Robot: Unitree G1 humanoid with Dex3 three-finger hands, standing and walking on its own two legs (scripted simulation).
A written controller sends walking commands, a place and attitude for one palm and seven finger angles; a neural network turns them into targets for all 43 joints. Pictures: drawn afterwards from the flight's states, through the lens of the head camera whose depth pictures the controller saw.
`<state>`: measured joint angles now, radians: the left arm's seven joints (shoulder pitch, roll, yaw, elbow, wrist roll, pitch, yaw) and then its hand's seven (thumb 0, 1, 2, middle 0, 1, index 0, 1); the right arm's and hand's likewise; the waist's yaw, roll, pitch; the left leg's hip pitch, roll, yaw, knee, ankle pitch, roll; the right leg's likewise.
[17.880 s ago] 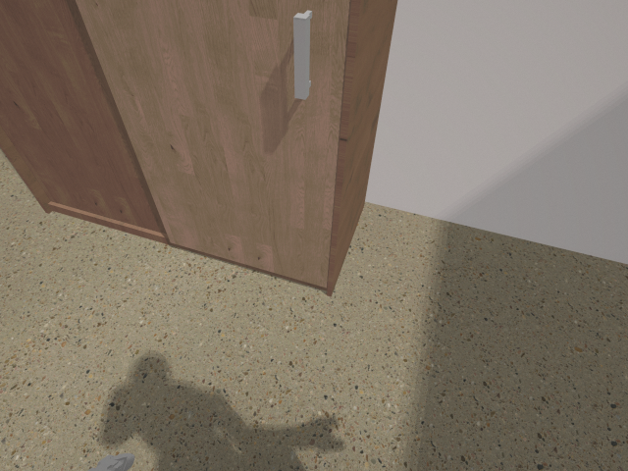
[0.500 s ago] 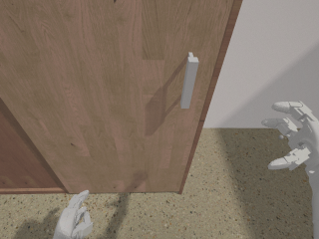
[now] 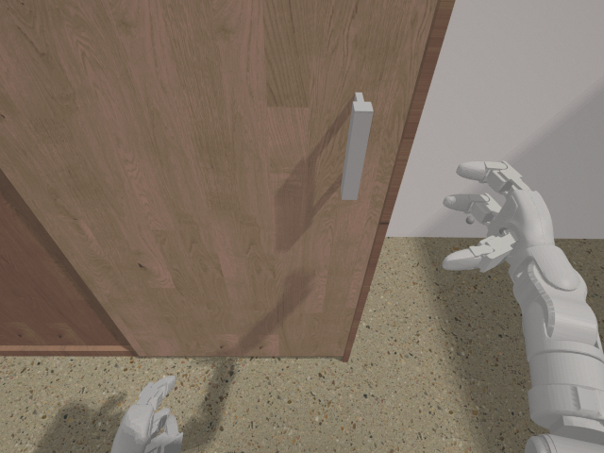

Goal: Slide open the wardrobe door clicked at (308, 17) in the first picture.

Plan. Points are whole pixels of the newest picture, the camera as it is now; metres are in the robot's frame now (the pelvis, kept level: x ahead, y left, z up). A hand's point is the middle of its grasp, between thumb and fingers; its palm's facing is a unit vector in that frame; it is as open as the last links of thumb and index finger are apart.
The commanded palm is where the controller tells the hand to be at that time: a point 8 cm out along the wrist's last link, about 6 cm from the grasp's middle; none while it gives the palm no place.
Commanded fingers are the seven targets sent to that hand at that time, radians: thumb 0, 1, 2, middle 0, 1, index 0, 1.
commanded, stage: move the hooked fingers beside the handle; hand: right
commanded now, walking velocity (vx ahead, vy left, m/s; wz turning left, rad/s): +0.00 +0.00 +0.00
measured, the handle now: (353, 147) +0.53 -0.04 +0.14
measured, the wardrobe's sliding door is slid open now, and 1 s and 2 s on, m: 0.00 0.00 0.00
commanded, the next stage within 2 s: feel for the door with the fingertips in 1.64 s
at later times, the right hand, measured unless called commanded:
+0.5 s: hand (421, 188) +0.43 -0.13 +0.15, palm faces -0.06 +1.00 +0.02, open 14.0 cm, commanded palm +0.42 -0.18 +0.15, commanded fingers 0.00 0.50 -0.30 0.30 1.20 0.30 1.20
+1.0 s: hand (408, 182) +0.46 -0.12 +0.14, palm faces -0.03 +1.00 +0.02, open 14.0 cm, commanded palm +0.43 -0.17 +0.14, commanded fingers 0.00 0.50 -0.30 0.30 1.20 0.30 1.20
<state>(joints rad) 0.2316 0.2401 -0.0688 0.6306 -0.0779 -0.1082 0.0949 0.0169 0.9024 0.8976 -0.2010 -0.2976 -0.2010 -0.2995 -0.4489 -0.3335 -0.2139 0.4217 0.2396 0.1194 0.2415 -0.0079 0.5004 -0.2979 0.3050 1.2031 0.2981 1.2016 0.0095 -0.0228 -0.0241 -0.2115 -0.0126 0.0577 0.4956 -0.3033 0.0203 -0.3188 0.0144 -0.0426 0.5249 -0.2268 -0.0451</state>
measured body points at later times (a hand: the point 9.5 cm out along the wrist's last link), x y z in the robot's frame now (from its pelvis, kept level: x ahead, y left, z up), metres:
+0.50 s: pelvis +0.01 +0.01 +0.00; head +0.02 +0.02 +0.45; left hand +0.10 +0.27 -0.11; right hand +0.43 -0.18 +0.15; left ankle -0.03 +0.11 -0.74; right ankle +0.03 -0.09 -0.74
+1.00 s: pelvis +0.01 +0.03 -0.01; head +0.04 +0.04 +0.44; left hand +0.06 +0.29 -0.13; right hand +0.46 -0.17 +0.14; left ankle -0.03 +0.11 -0.74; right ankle +0.03 -0.09 -0.74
